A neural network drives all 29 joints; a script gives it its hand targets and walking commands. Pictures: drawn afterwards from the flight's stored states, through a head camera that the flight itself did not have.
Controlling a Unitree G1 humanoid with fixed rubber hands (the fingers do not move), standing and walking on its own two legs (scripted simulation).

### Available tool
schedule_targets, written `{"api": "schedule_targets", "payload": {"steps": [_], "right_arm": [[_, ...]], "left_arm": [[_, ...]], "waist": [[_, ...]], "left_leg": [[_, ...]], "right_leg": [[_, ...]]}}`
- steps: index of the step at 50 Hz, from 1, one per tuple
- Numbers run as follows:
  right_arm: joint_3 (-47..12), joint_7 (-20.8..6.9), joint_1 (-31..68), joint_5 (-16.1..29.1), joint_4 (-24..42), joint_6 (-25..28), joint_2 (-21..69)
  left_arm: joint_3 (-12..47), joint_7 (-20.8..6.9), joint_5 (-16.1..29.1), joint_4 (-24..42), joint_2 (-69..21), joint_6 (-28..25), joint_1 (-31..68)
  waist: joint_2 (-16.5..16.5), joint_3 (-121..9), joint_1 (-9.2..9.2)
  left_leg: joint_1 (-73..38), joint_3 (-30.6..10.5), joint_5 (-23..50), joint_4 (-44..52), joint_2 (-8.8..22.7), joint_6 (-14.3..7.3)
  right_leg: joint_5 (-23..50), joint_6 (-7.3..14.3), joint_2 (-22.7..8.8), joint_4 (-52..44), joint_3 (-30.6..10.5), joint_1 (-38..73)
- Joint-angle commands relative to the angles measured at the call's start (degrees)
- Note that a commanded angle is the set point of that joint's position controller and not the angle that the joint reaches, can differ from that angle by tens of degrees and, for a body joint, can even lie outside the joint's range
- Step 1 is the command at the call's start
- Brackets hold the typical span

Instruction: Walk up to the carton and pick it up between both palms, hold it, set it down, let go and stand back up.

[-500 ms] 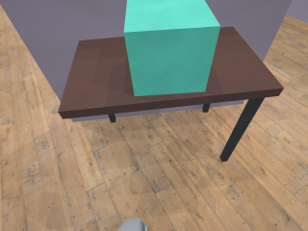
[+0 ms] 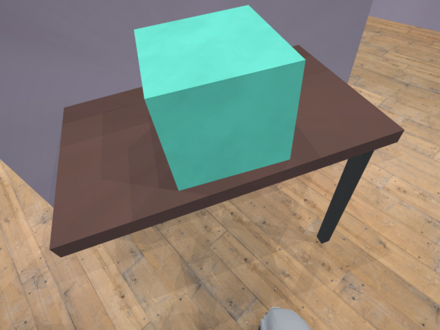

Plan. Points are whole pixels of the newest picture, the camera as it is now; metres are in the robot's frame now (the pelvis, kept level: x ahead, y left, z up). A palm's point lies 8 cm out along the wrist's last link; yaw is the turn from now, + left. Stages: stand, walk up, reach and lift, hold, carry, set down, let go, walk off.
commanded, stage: walk up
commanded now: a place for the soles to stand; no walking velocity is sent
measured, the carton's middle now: (214, 96) +0.60 +0.00 +0.09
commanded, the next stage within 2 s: none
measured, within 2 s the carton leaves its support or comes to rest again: neither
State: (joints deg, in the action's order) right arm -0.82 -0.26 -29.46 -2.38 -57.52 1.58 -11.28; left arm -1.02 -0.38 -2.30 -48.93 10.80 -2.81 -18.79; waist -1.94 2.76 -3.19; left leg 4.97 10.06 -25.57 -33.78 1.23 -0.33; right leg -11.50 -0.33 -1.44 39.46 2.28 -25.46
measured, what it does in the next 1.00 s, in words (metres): steps on the spot: right foot, then left foot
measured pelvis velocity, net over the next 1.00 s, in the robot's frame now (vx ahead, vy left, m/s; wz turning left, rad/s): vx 0.07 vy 0.05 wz -0.03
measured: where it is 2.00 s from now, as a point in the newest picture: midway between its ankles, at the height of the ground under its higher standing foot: outside the picture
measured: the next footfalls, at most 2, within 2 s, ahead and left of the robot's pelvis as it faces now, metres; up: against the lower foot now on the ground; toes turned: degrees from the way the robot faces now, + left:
right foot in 0.02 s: +0.15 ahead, -0.09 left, +0.00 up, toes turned -2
left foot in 0.36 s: +0.13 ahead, +0.19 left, +0.00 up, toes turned -1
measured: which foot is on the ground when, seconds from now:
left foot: down 0.00-0.02, up 0.04-0.34, down 0.36-1.00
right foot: up 0.00-0.00, down 0.02-0.40, up 0.42-0.70, down 0.72-1.00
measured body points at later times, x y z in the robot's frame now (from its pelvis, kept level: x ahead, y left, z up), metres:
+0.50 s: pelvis +0.09 +0.07 +0.00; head +0.12 +0.09 +0.44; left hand +0.14 +0.33 -0.16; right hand +0.18 -0.18 -0.13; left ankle +0.13 +0.20 -0.72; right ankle +0.09 -0.06 -0.69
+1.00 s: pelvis +0.07 +0.05 +0.01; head +0.10 +0.04 +0.45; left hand +0.18 +0.27 -0.13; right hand +0.12 -0.19 -0.14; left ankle +0.09 +0.19 -0.72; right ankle +0.07 -0.06 -0.72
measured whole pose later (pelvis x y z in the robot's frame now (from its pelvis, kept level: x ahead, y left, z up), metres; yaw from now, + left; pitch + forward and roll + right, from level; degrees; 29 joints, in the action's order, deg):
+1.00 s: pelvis +0.07 +0.05 +0.01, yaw -2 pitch -3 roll +1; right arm -0.8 1.5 -15.3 -0.5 -50.8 0.1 -12.8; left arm 1.7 -0.3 -0.8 -50.3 9.6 2.0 -10.1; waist -0.5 6.2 -0.7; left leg 14.4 0.7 -16.4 -34.7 0.9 0.6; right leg -20.3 0.4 -1.9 37.1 3.1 -14.3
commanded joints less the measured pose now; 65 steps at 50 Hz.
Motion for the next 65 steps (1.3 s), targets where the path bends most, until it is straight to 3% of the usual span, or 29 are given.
{"api": "schedule_targets", "payload": {"steps": [1, 2, 3, 5, 6, 9, 11, 14, 17, 18, 20, 21, 24, 30, 32, 34, 35, 36, 37, 38, 39, 43, 45, 47, 49, 50, 52, 55, 65], "right_arm": [[0.8, -0.2, -5.2, 0.0, 4.0, -0.2, -5.6], [1.7, -0.1, -6.2, -0.3, 4.3, -1.6, -7.8], [1.6, 0.1, -3.3, -0.6, 4.9, -2.3, -8.7], [1.8, 0.3, 0.2, -0.6, 5.6, -2.4, -8.1], [1.6, 0.4, -0.3, -0.3, 5.4, -2.4, -7.3], [1.1, 0.6, -0.3, 0.0, 4.1, -2.9, -4.9], [0.7, 1.2, 2.2, 0.4, 4.7, -2.7, -3.5], [0.8, 2.3, 6.0, 1.3, 6.3, -2.5, -4.0], [2.7, 2.7, 7.3, 1.5, 7.7, -1.4, -7.4], [3.5, 2.7, 8.1, 1.6, 8.7, -1.1, -10.6], [4.0, 2.5, 11.5, 2.5, 10.4, -1.6, -15.0], [4.6, 2.7, 13.5, 2.2, 11.0, -1.9, -15.4], [4.4, 3.4, 14.7, 2.0, 11.8, -2.2, -14.2], [3.6, 3.5, 14.9, 1.0, 14.1, -1.3, -11.8], [3.7, 3.2, 16.5, 1.0, 14.7, -1.4, -12.5], [3.6, 2.5, 19.8, 1.3, 15.5, -1.9, -13.4], [3.5, 2.0, 19.6, 1.5, 15.2, -2.1, -12.4], [2.5, 1.5, 17.5, 2.0, 15.5, -2.3, -9.0], [1.2, 1.5, 17.3, 2.3, 16.0, -2.6, -5.4], [1.7, 2.4, 18.4, 2.2, 15.5, -3.2, -6.7], [1.7, 2.2, 18.5, 2.1, 14.8, -3.2, -7.4], [1.6, 2.4, 13.0, 1.6, 12.0, -1.1, -6.2], [1.1, 2.4, 11.4, 1.8, 11.3, 0.1, -5.2], [1.9, 2.0, 11.8, 2.0, 11.0, 0.6, -8.6], [1.9, 1.4, 13.8, 2.0, 10.8, 0.1, -11.0], [1.5, 1.3, 14.4, 2.0, 10.0, -0.2, -10.1], [0.8, 1.2, 14.9, 1.9, 9.3, -0.3, -9.2], [0.7, 1.2, 13.4, 2.1, 7.8, 0.2, -8.6], [0.4, 1.4, 12.3, 2.0, 4.3, 0.0, -8.3]], "left_arm": [[-3.5, 2.8, 0.3, 0.4, 11.3, -1.5, -17.4], [-3.9, 3.6, 1.7, 0.4, 12.5, -0.5, -17.1], [-4.2, 4.1, 1.9, 0.9, 12.3, -0.3, -14.7], [-3.3, 4.3, 1.8, 1.7, 10.9, -0.6, -11.0], [-2.8, 4.2, 1.8, 2.3, 9.9, -0.9, -7.5], [-1.7, 3.5, 0.6, 1.7, 6.5, -1.3, -3.5], [-1.4, 3.0, 0.3, 1.4, 6.9, -0.9, -1.3], [-1.5, 2.4, 0.5, 1.2, 9.7, 0.7, 0.6], [-1.6, 1.9, 1.0, 2.0, 11.3, 2.9, 4.2], [-1.1, 1.6, 1.2, 2.6, 10.0, 3.3, 3.8], [-0.3, 2.4, 1.8, 2.2, 5.8, 4.7, -1.1], [-0.5, 3.1, 1.8, 2.2, 6.7, 5.4, -0.4], [-1.0, 3.0, 0.9, 3.0, 7.6, 5.2, 3.4], [-1.9, 1.9, 0.5, 5.2, 8.2, 5.2, 5.8], [-1.6, 1.4, 1.0, 5.6, 7.2, 4.9, 5.3], [-1.3, 1.1, 1.4, 5.0, 6.1, 4.4, 1.9], [-1.4, 1.1, 1.3, 4.3, 7.2, 4.0, 0.7], [-2.1, 1.2, 0.8, 5.1, 11.3, 3.4, 0.9], [-2.7, 1.2, 1.6, 6.3, 14.8, 3.3, 3.7], [-3.0, 1.2, 1.3, 6.4, 15.6, 3.5, 5.6], [-2.0, 1.0, 1.4, 6.2, 12.6, 3.4, 7.8], [-0.1, 1.1, 1.1, 5.4, 10.0, 3.1, 10.4], [-0.3, 0.7, 1.2, 4.1, 10.5, 3.4, 10.8], [0.3, 0.4, 1.5, 3.4, 8.5, 3.3, 8.6], [0.9, 0.7, 2.0, 2.2, 5.4, 3.7, 5.5], [1.0, 1.1, 2.1, 1.0, 6.1, 3.8, 5.5], [0.9, 1.0, 1.8, -0.2, 8.5, 3.2, 6.3], [1.0, 0.9, 1.8, -2.3, 9.2, 2.5, 6.4], [1.6, 1.0, 2.0, -6.7, 8.9, 3.0, 5.4]], "waist": [[16.5, -2.1, 6.67], [11.9, -1.0, 6.55], [9.5, 2.7, 6.31], [7.7, 4.7, 5.06], [9.9, 4.2, 3.57], [10.6, 1.5, 1.55], [10.9, 1.6, 1.43], [11.9, -1.1, 2.45], [9.7, -3.3, 0.96], [5.1, -4.7, 1.55], [-10.3, -3.5, 3.69], [-13.7, -1.8, 2.81], [-11.8, -0.4, 1.57], [-8.2, -4.5, 1.06], [-7.5, -5.2, 1.91], [-5.6, -4.7, 5.18], [-2.6, -5.8, 5.39], [7.0, -6.3, 4.19], [12.6, -3.9, 3.17], [13.2, -2.4, 5.21], [11.5, 1.2, 4.11], [12.5, -2.6, 2.14], [12.2, -6.5, 1.32], [7.3, -9.1, 2.97], [-0.1, -5.4, 4.7], [-2.9, -2.0, 4.77], [-1.6, -0.6, 4.09], [-0.3, -0.6, 3.11], [1.1, 3.1, 3.01]], "left_leg": [[27.0, -3.2, -7.6, -26.9, 0.7, -1.1], [27.8, -9.0, -9.3, -30.7, 1.4, -0.2], [30.4, -10.6, -9.0, -34.0, 2.7, 0.6], [29.7, -12.4, -5.5, -34.4, 4.6, 1.4], [26.4, -12.6, -3.3, -31.1, 5.8, 1.9], [17.4, -11.2, -0.8, -23.8, 4.6, 3.0], [13.7, -9.2, 1.2, -16.2, 3.2, 2.8], [8.7, -6.3, 8.4, -10.6, 0.7, 1.8], [1.6, -6.0, 24.1, 0.2, 0.8, 0.9], [0.3, -11.4, 30.8, 0.3, 5.4, -0.5], [9.0, -25.7, 33.9, 9.6, 19.7, -9.8], [10.7, -31.1, 28.6, 11.9, 21.9, -13.6], [7.7, -26.8, 36.5, 10.3, 20.8, -14.0], [2.8, -24.8, 36.1, 7.0, 19.6, -12.5], [6.1, -22.4, 34.5, 5.9, 18.0, -11.5], [13.2, -16.8, 30.9, 1.8, 14.1, -8.3], [16.3, -15.2, 26.1, -0.8, 11.9, -6.4], [20.2, -10.9, 16.9, -8.2, 6.4, -2.9], [22.2, -7.8, -3.8, -9.4, 1.1, -0.3], [18.0, -12.2, -10.7, -16.3, 0.6, -0.4], [17.8, -13.3, -10.1, -17.6, 0.7, -0.7], [14.4, -9.7, 1.5, -6.0, 0.8, -0.6], [5.0, -9.7, 18.2, 5.4, 0.8, -0.9], [-1.2, -16.7, 34.8, 3.6, 5.5, -3.3], [8.7, -21.2, 23.0, 7.2, 9.7, -6.1], [14.1, -22.2, 16.5, 10.2, 9.3, -5.5], [11.4, -17.0, 17.4, 9.3, 5.4, -2.9], [7.6, -15.6, 22.2, 7.6, 4.7, -2.4], [10.9, -17.6, 8.4, 11.8, 4.6, -2.8]], "right_leg": [[-0.6, 7.5, -16.8, -16.6, -30.9, 27.8], [-11.1, 13.4, -21.8, -21.6, -42.5, 22.7], [-16.6, 15.3, -22.9, -26.0, -47.6, 19.1], [-12.2, 13.3, -20.7, -25.7, -36.3, 15.9], [-5.3, 12.3, -18.4, -24.5, -28.0, 13.0], [13.7, 11.9, -13.1, -20.6, -14.5, 7.6], [25.8, 11.3, -10.9, -16.3, -8.4, 6.2], [30.9, 10.1, -11.1, -12.0, -7.3, 5.3], [14.5, 5.6, -7.3, -5.9, -6.0, 2.1], [6.2, 3.6, -4.9, -2.3, -4.7, 0.6], [-20.9, 0.2, 2.3, 11.6, 0.4, 3.0], [-25.8, -0.5, 1.9, 16.8, -0.2, 0.8], [-26.2, -0.8, 0.5, 23.9, -3.6, -3.8], [-19.6, -2.7, -1.7, 13.6, -3.6, -1.8], [-15.8, -2.2, -0.9, 5.8, -1.7, 4.1], [-4.6, -1.2, 1.2, -9.0, 1.2, 15.0], [0.1, -0.3, 0.0, -13.0, -2.0, 20.3], [5.7, 2.3, -9.1, -16.8, -13.7, 21.6], [7.9, 6.7, -16.5, -20.7, -21.8, 14.5], [4.0, 10.2, -18.2, -20.3, -24.5, 7.6], [3.9, 9.8, -16.5, -20.4, -21.8, 7.3], [32.4, 7.2, -11.0, -13.1, -9.4, 16.0], [28.0, 6.1, -8.9, -9.5, -6.0, 15.2], [13.2, 3.4, -4.8, -7.0, -4.6, 11.3], [-6.5, 2.2, -1.8, -10.0, -3.7, 13.8], [-6.0, 2.1, -2.4, -11.5, -4.0, 17.2], [1.1, 3.4, -4.2, -14.4, -5.9, 16.6], [4.7, 3.6, -4.9, -16.1, -5.7, 14.7], [-9.1, 3.4, -4.1, -19.4, -5.3, 12.5]]}}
